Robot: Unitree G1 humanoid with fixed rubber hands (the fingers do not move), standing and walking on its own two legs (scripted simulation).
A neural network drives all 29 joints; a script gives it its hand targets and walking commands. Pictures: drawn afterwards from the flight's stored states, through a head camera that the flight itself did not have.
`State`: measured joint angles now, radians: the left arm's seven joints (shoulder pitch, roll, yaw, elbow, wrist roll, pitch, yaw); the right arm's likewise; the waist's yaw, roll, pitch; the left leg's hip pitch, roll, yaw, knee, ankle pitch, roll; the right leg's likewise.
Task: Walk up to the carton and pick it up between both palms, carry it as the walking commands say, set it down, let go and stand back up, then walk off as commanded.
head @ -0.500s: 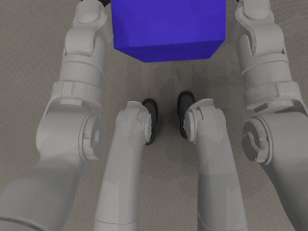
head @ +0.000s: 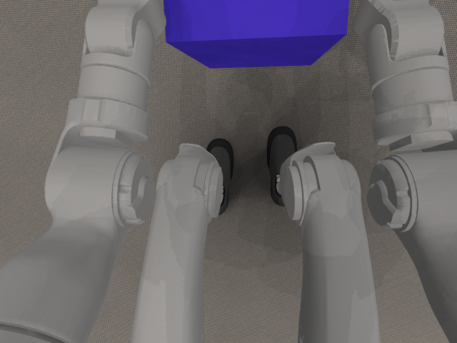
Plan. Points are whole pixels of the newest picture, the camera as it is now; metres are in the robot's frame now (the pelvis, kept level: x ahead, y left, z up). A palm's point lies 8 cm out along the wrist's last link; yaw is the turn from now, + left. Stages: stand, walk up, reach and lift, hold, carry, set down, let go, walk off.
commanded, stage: set down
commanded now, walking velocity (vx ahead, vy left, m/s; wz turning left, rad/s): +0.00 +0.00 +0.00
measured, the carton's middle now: out of the picture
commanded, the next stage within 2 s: none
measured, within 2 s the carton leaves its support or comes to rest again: neither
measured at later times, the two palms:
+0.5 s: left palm out of the picture +0.58 +0.12 -0.23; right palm out of the picture +0.57 -0.16 -0.25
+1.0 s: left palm out of the picture +0.61 +0.13 -0.24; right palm out of the picture +0.60 -0.17 -0.26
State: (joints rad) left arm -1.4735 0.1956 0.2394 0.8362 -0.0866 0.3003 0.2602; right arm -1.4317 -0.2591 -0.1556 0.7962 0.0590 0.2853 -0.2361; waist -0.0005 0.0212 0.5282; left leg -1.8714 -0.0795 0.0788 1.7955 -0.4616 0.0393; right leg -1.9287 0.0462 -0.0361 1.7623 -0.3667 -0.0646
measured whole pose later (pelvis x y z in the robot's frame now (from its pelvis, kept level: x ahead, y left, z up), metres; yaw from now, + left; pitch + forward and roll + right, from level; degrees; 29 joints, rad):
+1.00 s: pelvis +0.02 +0.00 -0.09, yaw +1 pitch +34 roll +2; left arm -1.63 0.23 0.35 0.95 -0.05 0.25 0.10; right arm -1.61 -0.36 -0.19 0.97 0.06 0.27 -0.09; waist 0.00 0.02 0.52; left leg -2.14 -0.08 0.09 2.10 -0.55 0.04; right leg -2.20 0.03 -0.07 2.06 -0.45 -0.07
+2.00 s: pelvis +0.04 +0.00 -0.09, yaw +1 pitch +36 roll +2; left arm -1.63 0.21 0.45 0.95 0.04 0.18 -0.06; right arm -1.60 -0.36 -0.34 0.97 0.01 0.19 0.03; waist 0.00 0.02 0.52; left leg -2.15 -0.10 0.09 2.14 -0.62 0.04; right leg -2.21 0.02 -0.07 2.11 -0.53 -0.08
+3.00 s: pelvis +0.05 +0.00 -0.10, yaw +1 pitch +35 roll +1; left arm -1.51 0.29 0.14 1.00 -0.14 0.15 0.15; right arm -1.50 -0.38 -0.35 1.03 0.08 0.11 -0.10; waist 0.00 0.02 0.53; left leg -2.16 -0.10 0.10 2.20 -0.66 0.04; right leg -2.22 0.02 -0.08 2.16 -0.56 -0.08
